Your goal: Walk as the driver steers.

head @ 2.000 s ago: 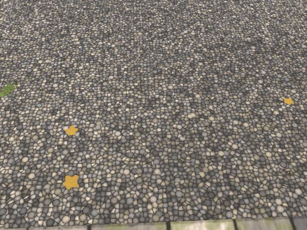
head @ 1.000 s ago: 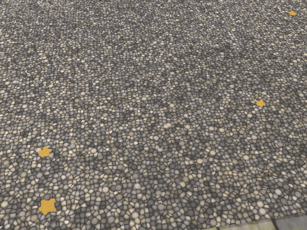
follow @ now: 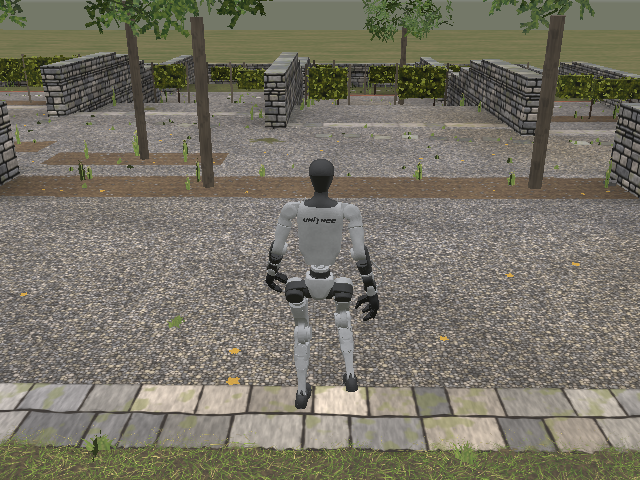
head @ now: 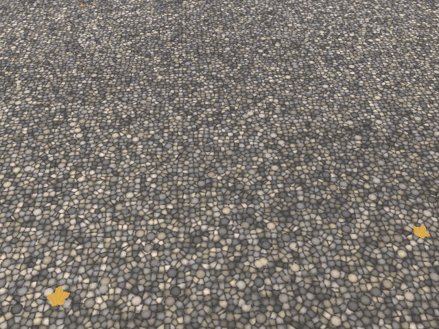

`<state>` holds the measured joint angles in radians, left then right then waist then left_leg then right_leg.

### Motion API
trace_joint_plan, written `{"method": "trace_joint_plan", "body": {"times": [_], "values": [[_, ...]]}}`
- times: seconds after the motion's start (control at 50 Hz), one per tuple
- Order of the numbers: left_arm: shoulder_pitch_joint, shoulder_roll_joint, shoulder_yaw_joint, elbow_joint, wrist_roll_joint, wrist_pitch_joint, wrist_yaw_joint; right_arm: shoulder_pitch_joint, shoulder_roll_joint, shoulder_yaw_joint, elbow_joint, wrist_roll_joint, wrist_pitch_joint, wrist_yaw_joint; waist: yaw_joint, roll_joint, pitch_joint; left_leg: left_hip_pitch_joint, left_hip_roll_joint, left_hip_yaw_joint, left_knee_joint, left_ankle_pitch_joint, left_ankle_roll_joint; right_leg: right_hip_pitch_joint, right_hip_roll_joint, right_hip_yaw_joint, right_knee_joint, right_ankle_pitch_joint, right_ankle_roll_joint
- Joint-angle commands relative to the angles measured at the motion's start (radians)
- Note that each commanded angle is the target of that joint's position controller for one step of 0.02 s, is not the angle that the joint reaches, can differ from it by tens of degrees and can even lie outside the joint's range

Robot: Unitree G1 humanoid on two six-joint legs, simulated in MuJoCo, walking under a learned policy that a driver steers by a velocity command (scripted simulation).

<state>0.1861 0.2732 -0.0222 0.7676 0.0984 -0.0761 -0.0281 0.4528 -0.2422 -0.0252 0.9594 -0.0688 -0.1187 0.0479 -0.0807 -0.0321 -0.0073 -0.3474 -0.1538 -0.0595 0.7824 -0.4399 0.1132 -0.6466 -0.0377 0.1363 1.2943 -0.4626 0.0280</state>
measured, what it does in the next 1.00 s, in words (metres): goes down, turning left: right foot 0.17 m lower, then left foot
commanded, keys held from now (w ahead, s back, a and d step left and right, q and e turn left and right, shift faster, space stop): w+q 0.42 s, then w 0.52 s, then w+e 0.06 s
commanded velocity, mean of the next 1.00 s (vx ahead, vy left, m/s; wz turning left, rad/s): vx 0.50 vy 0.00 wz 0.35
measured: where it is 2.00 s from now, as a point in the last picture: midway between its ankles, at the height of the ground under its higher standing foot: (175, 196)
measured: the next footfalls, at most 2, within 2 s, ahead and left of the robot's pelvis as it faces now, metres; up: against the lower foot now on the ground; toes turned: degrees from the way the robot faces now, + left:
right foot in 0.24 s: +0.31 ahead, -0.18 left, -0.17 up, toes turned +10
left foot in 0.72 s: +0.54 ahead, +0.14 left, -0.17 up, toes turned +21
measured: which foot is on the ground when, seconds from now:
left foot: down 0.00-0.26, up 0.28-0.70, down 0.72-1.00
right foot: up 0.00-0.22, down 0.24-0.72, up 0.74-1.00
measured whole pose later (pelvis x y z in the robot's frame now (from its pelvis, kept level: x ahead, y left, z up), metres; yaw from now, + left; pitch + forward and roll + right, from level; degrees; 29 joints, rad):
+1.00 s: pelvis +0.55 +0.06 -0.13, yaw +21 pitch +2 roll +1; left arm 0.16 0.27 0.08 0.87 0.00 -0.08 0.02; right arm 0.32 -0.23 -0.07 0.89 0.00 -0.07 0.01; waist -0.03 -0.04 0.00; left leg -0.14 -0.09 0.01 0.27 -0.17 0.08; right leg -0.73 -0.14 0.05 0.91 -0.07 0.00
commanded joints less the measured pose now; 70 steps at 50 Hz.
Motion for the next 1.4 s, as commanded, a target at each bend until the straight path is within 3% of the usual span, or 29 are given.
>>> {"method": "trace_joint_plan", "body": {"times": [0.02,0.04,0.06,0.12,0.16,0.2,0.22,0.24,0.26,0.28,0.32,0.34,0.4,0.46,0.54,0.64,0.7,0.72,0.74,0.76,0.78,0.84,1.04,1.16,1.24,1.26,1.28,1.32,1.4], "values": [[0.172,-0.044,-0.036,-0.070,0.015,0.011,-0.005,-0.291,-0.127,-0.002,-0.146,-0.009,-0.033,-0.024,0.187,0.025,0.021,-0.614,0.109,-0.199,-0.274,0.103,0.145,0.457,-0.036,-0.145,-0.083,0.327,0.016],[0.236,-0.039,-0.031,-0.073,0.007,0.007,-0.016,-0.306,-0.164,-0.011,-0.169,-0.016,-0.041,-0.026,0.221,0.000,0.019,-0.721,0.078,-0.143,-0.217,0.166,0.130,0.602,-0.011,-0.215,-0.094,0.353,0.038],[0.127,0.009,-0.026,-0.076,0.012,0.015,-0.027,-0.177,-0.087,0.009,-0.142,-0.021,-0.057,-0.051,0.088,0.014,0.009,-0.399,0.095,-0.214,-0.127,-0.005,0.107,0.291,-0.072,-0.011,-0.245,0.681,0.043],[-0.172,0.004,-0.043,-0.131,0.015,0.013,-0.045,0.183,-0.032,0.014,-0.061,0.050,-0.048,-0.087,-0.172,0.016,0.073,0.183,0.126,-0.352,0.147,-0.171,0.116,-0.202,-0.060,0.002,-0.872,0.749,0.021],[-0.215,-0.015,-0.046,-0.166,-0.017,0.021,-0.053,0.138,-0.163,0.007,-0.063,0.002,0.002,-0.018,-0.112,0.116,0.091,-0.227,0.121,-0.393,0.054,-0.222,0.145,0.262,-0.005,-0.116,-0.841,0.838,0.010],[-0.037,0.042,-0.017,-0.112,-0.018,0.024,-0.038,0.055,-0.170,0.020,-0.105,-0.015,0.011,0.018,0.034,0.071,0.129,-0.392,0.119,-0.448,0.173,-0.312,0.124,0.531,-0.031,-0.099,-0.849,0.921,0.002],[0.004,0.102,0.063,-0.100,-0.199,0.005,0.013,0.038,-0.095,-0.007,-0.076,0.134,0.052,-0.066,0.038,0.118,0.067,-0.169,0.095,-0.413,0.239,-0.039,0.092,0.488,-0.040,-0.001,-1.027,0.722,-0.035],[0.149,0.133,0.072,-0.045,-0.210,-0.008,0.034,0.070,-0.071,0.010,-0.050,0.126,0.064,-0.088,0.102,0.052,0.014,-0.142,0.074,-0.351,0.497,-0.138,0.026,0.602,-0.120,-0.002,-1.022,0.858,-0.050],[0.390,0.089,0.067,0.026,-0.158,-0.010,0.032,0.098,-0.023,0.016,-0.025,0.125,0.062,-0.083,0.180,0.044,-0.140,-0.321,0.029,-0.279,0.812,-0.388,-0.026,0.916,-0.196,0.045,-0.831,1.050,-0.044],[0.465,0.125,0.075,0.065,-0.108,-0.013,0.021,0.243,0.036,0.020,-0.007,0.140,0.062,-0.072,0.148,-0.135,-0.257,-0.614,0.005,-0.231,1.180,-0.505,-0.066,1.203,-0.278,0.032,-0.549,1.225,-0.053],[0.486,0.234,0.133,0.135,-0.146,0.014,0.006,0.078,0.003,0.021,-0.159,0.167,0.037,-0.089,0.154,-0.358,-0.204,-0.953,0.120,-0.039,1.419,-0.180,-0.103,1.080,-0.470,0.462,-0.883,0.176,-0.276],[0.386,0.065,0.090,0.124,-0.122,0.016,0.023,-0.105,-0.046,0.002,-0.203,0.169,0.048,-0.109,0.156,-0.095,-0.061,-0.958,0.169,0.013,1.429,-0.031,-0.087,0.866,-0.416,0.452,-1.066,-0.171,-0.253],[0.168,-0.080,0.027,0.150,-0.115,-0.019,0.033,-0.232,-0.003,-0.002,-0.266,0.130,0.097,-0.099,0.045,-0.035,0.205,-0.889,0.248,-0.124,1.128,0.154,-0.066,0.433,-0.322,0.176,-1.029,0.080,-0.160],[0.082,0.019,0.043,0.121,-0.048,-0.029,0.054,-0.223,-0.008,-0.024,-0.282,0.072,0.078,-0.080,0.020,-0.101,0.135,-0.361,0.196,0.003,0.434,0.503,-0.124,0.081,-0.125,-0.178,-1.116,0.378,-0.139],[0.221,0.104,0.078,0.183,-0.124,-0.023,0.083,-0.375,0.045,-0.002,-0.341,0.095,0.074,-0.033,0.072,-0.022,0.088,-0.384,0.201,-0.022,-0.008,0.565,-0.093,0.452,-0.225,-0.119,-1.144,0.498,-0.177],[0.341,0.105,0.100,0.229,-0.119,0.016,0.063,-0.579,0.025,-0.003,-0.403,0.094,0.058,0.003,0.155,0.017,0.129,-0.444,0.179,0.057,-0.182,0.371,-0.035,0.719,-0.278,-0.114,-1.061,0.602,-0.181],[0.307,0.131,0.104,0.222,-0.119,0.027,0.050,-0.375,-0.076,-0.051,-0.353,0.092,0.054,-0.001,0.017,-0.060,-0.046,0.044,0.079,0.143,-0.266,0.310,0.033,0.648,-0.216,-0.204,-0.755,1.112,-0.142],[0.267,0.134,0.100,0.196,-0.107,0.016,0.049,-0.159,-0.161,-0.085,-0.294,0.089,0.060,-0.018,-0.077,-0.041,-0.185,0.432,0.174,0.008,-0.198,0.459,0.087,0.400,-0.174,-0.244,-0.479,0.984,-0.098],[0.348,0.006,0.050,0.158,-0.092,-0.016,0.025,-0.013,-0.282,-0.109,-0.250,0.081,0.063,-0.028,-0.055,0.206,-0.391,0.863,0.489,-0.511,-0.268,0.310,0.271,-0.031,-0.011,-0.229,-0.031,0.232,-0.033],[0.310,0.066,0.070,0.188,-0.116,-0.055,0.007,0.078,-0.213,-0.093,-0.223,0.080,0.073,-0.037,-0.097,0.177,-0.492,0.908,0.540,-0.717,-0.406,0.253,0.285,-0.139,0.032,-0.024,0.089,-0.114,-0.049],[0.195,0.120,0.097,0.141,-0.150,-0.064,0.011,-0.020,-0.181,-0.079,-0.217,0.073,0.073,-0.042,-0.073,0.153,-0.302,0.776,0.500,-0.536,-0.426,0.298,0.233,-0.250,-0.020,-0.044,0.113,-0.051,-0.053],[0.133,0.079,0.107,0.118,-0.116,-0.036,0.049,-0.298,-0.080,-0.055,-0.246,0.071,0.048,-0.030,0.085,0.074,-0.062,0.255,0.361,-0.225,-0.534,0.487,0.139,-0.053,-0.115,-0.075,-0.096,0.172,-0.040],[-0.102,0.009,0.091,0.043,-0.113,-0.010,0.029,-0.168,-0.125,-0.067,-0.108,0.072,0.019,-0.059,0.055,0.086,0.030,0.161,0.313,0.010,-0.639,0.514,0.087,0.010,-0.066,-0.109,-0.623,0.640,-0.049],[-0.238,0.036,0.085,-0.028,-0.118,-0.007,-0.011,-0.106,-0.145,-0.076,-0.036,0.078,0.029,-0.063,0.023,0.074,0.074,0.409,0.408,0.047,-0.560,0.602,0.053,-0.064,-0.028,-0.104,-0.724,0.491,-0.113],[0.045,0.132,0.137,0.025,-0.115,-0.003,-0.025,-0.157,-0.172,-0.077,-0.058,0.075,0.058,-0.080,0.183,0.084,-0.118,0.358,0.343,0.152,-0.111,1.107,-0.021,0.412,0.088,-0.195,-0.775,0.389,-0.201],[0.198,0.236,0.169,0.045,-0.110,0.001,-0.014,-0.101,-0.119,-0.056,-0.092,0.059,0.046,-0.079,0.198,-0.065,-0.256,0.005,0.259,0.187,0.259,0.786,-0.083,0.811,-0.126,0.156,-0.769,0.405,-0.329],[0.220,0.237,0.163,0.043,-0.132,0.005,-0.013,-0.063,-0.049,-0.024,-0.096,0.050,0.013,-0.057,0.168,-0.234,-0.365,-0.311,0.063,0.074,0.556,-0.056,-0.131,1.051,-0.302,0.643,-0.945,0.255,-0.474],[0.158,0.133,0.132,0.024,-0.115,0.004,0.001,-0.231,-0.159,-0.051,-0.141,0.111,-0.041,-0.037,0.199,-0.108,-0.210,-0.486,0.173,-0.053,0.586,0.011,-0.081,0.948,-0.241,0.470,-0.993,0.219,-0.380],[0.022,0.086,0.116,-0.020,-0.109,-0.003,0.012,-0.278,-0.123,-0.063,-0.165,0.061,-0.018,-0.059,0.081,0.010,-0.065,-0.292,0.248,-0.036,0.298,0.125,-0.111,0.551,-0.142,0.263,-1.071,0.494,-0.339]]}}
